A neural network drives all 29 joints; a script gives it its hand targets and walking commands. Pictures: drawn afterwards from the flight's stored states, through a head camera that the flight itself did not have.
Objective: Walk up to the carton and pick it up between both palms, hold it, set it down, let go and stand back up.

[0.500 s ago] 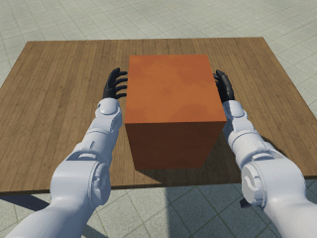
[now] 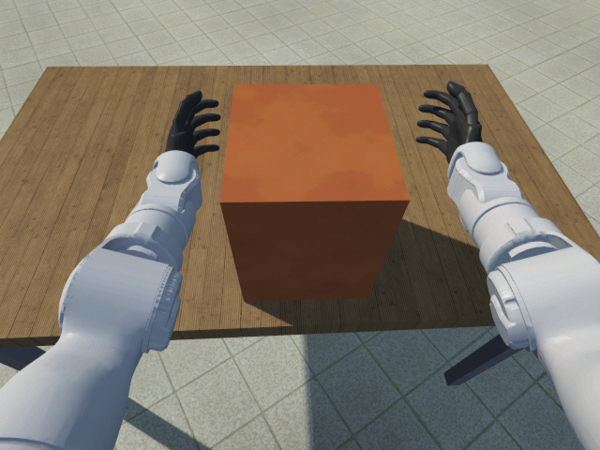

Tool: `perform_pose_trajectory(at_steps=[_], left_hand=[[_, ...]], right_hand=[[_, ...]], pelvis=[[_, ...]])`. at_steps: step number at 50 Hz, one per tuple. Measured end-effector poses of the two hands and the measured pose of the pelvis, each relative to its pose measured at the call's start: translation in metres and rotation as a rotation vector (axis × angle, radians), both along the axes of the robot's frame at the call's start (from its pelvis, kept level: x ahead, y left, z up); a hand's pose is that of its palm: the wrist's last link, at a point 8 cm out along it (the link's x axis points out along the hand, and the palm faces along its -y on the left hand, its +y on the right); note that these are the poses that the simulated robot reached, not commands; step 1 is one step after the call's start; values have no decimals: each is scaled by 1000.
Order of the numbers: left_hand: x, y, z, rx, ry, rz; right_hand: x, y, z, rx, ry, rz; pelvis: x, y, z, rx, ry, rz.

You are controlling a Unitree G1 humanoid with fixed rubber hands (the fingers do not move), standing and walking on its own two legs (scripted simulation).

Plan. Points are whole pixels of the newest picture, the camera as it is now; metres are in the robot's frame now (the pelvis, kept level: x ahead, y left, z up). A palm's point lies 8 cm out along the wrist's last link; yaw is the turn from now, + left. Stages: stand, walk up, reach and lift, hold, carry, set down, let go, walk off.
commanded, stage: set down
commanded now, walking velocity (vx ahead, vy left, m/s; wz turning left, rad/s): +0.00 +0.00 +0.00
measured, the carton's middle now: (306, 200) +0.46 -0.01 +0.05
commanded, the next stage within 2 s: none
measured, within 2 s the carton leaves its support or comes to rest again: neither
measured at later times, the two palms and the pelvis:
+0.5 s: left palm (148, 110) +0.47 +0.17 +0.20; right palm (460, 105) +0.46 -0.19 +0.21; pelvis +0.00 +0.00 +0.01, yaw +1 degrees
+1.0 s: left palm (130, 134) +0.45 +0.19 +0.19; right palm (457, 124) +0.44 -0.19 +0.19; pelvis +0.01 +0.01 +0.02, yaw +1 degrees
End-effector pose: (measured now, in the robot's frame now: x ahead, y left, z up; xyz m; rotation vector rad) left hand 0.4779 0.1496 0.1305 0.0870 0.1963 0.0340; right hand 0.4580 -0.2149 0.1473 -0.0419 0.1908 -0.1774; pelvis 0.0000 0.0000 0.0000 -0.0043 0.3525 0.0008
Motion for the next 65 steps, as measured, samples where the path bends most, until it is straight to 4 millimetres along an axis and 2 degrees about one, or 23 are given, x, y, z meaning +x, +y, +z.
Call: perform_pose_trajectory(at_steps=[5, 10, 18, 23, 31, 39, 42, 45, 51, 54, 57, 61, 65], left_hand=[[-1, 7, 32, 12, -20, 17], [-5, 16, 53, -3, -15, 38], [-9, 27, 61, 11, -6, 50], [-6, 26, 63, 14, 2, 45], [0, 14, 91, -7, 2, 31], [-3, 21, 100, -16, 20, 40], [-7, 27, 98, -25, 22, 43], [-13, 34, 90, -26, 22, 44], [-37, 42, 51, -22, 39, 42], [-49, 43, 36, -33, 53, 45], [-55, 42, 34, -40, 60, 53], [-59, 40, 45, -46, 29, 54], [-72, 41, 39, -49, 38, 50]], right_hand=[[2, 2, 32, 14, -6, 6], [2, 10, 48, 13, 9, 11], [2, 25, 53, 26, 24, 31], [3, 25, 54, 47, 30, 12], [4, 19, 81, 44, 13, 12], [5, 19, 97, 41, 7, 26], [3, 20, 93, 31, 25, 33], [-1, 22, 79, 17, 42, 37], [-19, 31, 41, 27, 28, 59], [-30, 35, 29, 53, 7, 63], [-37, 35, 26, 66, 7, 59], [-44, 30, 35, 41, -9, 60], [-58, 22, 29, 20, 14, 42]], pelvis=[[-4, -1, 1, 4, -14, -1], [-5, -2, 3, 5, -44, 4], [-2, -1, 7, 0, -82, 25], [-1, 1, 9, -1, -101, 26], [4, 5, 12, -5, -131, 10], [9, 6, 15, -6, -182, 6], [10, 6, 17, -5, -210, 9], [12, 6, 18, -4, -241, 12], [12, 8, 19, -6, -291, 17], [10, 10, 18, -6, -297, 18], [6, 11, 17, -6, -299, 17], [4, 10, 17, -6, -314, 5], [3, 9, 18, -7, -350, -3]])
